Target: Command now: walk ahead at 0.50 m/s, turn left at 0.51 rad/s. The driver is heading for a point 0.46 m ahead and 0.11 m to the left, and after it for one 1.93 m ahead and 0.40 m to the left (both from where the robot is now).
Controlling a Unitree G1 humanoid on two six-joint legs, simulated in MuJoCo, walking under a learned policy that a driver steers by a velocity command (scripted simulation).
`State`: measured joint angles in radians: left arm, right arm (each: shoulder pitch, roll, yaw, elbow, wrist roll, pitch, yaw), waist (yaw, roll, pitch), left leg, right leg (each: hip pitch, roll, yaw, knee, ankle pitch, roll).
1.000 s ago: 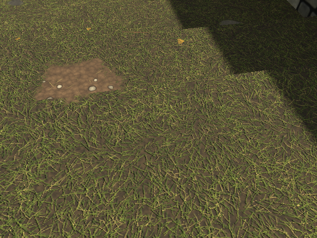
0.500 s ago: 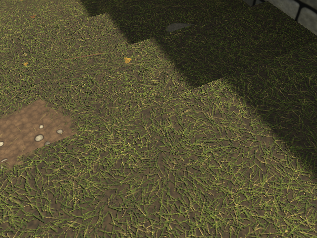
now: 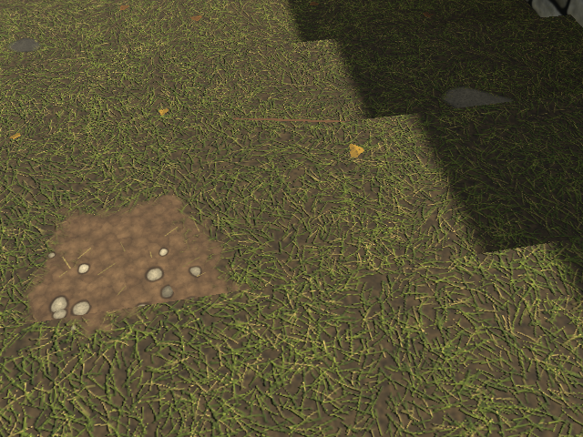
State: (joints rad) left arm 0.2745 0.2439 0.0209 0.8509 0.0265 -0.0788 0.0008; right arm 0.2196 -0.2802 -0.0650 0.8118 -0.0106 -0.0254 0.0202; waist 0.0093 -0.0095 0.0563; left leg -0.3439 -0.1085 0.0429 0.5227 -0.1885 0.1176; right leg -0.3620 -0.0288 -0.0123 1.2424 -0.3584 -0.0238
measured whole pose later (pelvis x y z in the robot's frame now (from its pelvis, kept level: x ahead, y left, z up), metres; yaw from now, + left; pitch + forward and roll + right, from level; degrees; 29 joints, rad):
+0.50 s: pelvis +0.27 -0.03 +0.00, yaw +17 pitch +1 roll +0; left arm 0.17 0.25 0.02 0.72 0.04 -0.06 0.01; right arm 0.34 -0.32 -0.07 0.78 -0.02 -0.02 0.01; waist -0.04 0.04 0.02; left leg -0.36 -0.07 -0.07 1.13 -0.39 0.07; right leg -0.35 0.00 -0.05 0.52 -0.19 -0.03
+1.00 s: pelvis +0.48 +0.10 +0.00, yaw +33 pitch +1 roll -1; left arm 0.36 0.26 0.03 0.81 0.01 -0.03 0.00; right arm 0.16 -0.26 -0.04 0.69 -0.02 -0.01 0.02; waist 0.04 -0.01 0.05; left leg -0.39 -0.07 0.06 0.60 -0.22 0.11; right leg -0.31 -0.09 -0.06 1.19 -0.41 0.00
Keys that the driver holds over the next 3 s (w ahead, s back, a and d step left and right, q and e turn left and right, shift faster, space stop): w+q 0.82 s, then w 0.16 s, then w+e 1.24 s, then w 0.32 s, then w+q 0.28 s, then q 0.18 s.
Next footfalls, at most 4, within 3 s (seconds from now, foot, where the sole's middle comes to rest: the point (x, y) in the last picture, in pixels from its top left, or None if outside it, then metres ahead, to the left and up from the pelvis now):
0.38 right None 0.39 -0.11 -0.77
0.90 left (214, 402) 0.54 0.21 -0.77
1.48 right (245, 302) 0.80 0.15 -0.77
1.92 left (167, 247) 1.07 0.42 -0.91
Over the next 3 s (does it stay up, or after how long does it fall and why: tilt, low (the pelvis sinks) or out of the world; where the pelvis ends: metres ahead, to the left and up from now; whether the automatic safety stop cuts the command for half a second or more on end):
stays up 1.49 0.28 -0.17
